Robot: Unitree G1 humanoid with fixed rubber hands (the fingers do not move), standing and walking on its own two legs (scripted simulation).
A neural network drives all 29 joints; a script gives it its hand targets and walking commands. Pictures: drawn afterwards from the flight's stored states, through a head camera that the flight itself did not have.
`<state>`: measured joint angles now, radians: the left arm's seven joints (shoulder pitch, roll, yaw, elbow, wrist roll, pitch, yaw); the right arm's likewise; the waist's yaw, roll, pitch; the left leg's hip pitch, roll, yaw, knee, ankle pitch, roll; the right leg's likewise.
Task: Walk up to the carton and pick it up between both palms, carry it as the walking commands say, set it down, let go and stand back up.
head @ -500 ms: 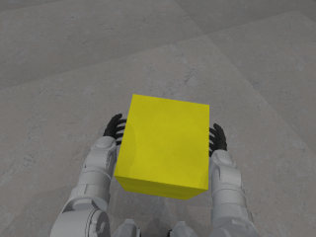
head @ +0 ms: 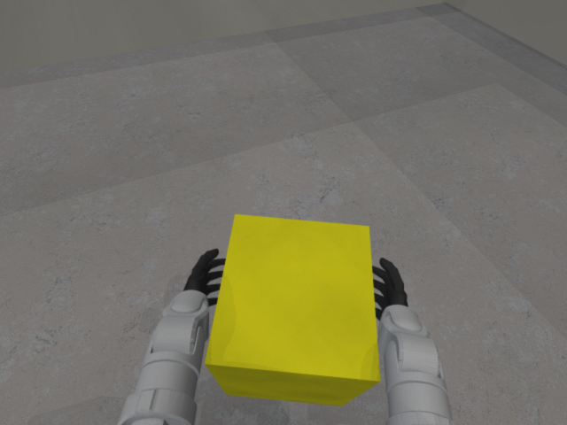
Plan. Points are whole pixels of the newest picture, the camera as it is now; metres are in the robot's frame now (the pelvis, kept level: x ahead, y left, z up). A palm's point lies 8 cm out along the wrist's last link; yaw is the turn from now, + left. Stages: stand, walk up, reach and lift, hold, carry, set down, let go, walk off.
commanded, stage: reach and lift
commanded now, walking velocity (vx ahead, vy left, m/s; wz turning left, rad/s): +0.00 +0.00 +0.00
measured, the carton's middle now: (292, 317) +0.32 -0.02 -0.06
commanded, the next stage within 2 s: hold in 1.80 s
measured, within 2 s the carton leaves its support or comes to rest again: neither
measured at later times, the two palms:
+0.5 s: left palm (183, 293) +0.31 +0.13 +0.05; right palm (404, 308) +0.28 -0.16 +0.05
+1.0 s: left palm (170, 302) +0.29 +0.15 +0.05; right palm (393, 304) +0.29 -0.15 +0.05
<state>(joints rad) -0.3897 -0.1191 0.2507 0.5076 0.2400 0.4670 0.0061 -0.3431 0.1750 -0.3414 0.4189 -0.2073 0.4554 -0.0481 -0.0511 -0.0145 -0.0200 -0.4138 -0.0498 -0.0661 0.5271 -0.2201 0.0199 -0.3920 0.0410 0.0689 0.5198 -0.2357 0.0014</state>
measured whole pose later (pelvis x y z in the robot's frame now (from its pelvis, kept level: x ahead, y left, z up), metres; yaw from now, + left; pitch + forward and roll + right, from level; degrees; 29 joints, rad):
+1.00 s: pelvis +0.00 +0.00 +0.01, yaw -1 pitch -7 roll +0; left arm -0.32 -0.14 0.23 0.29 0.23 0.74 0.01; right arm -0.32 0.17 -0.27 0.28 -0.23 0.72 -0.03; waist 0.00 0.00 0.05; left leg -0.10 -0.05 -0.05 0.43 -0.20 0.03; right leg -0.09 0.04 0.09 0.42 -0.21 0.00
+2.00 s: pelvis -0.01 +0.00 +0.00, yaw -1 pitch -8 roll +0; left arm -0.25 -0.15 0.19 0.23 0.23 0.77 0.02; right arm -0.26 0.15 -0.22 0.24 -0.20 0.74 -0.03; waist 0.00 0.00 0.06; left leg -0.11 -0.04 -0.06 0.46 -0.21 0.02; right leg -0.09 0.04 0.09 0.46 -0.22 -0.01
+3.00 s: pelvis -0.03 +0.00 -0.01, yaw -1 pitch -1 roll +0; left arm -0.23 -0.12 0.16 0.06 0.16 0.87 0.04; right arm -0.24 0.15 -0.15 0.07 -0.15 0.84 -0.07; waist -0.01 0.00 -0.08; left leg -0.36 -0.05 -0.05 0.61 -0.24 0.01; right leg -0.36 0.05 0.09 0.64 -0.26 0.00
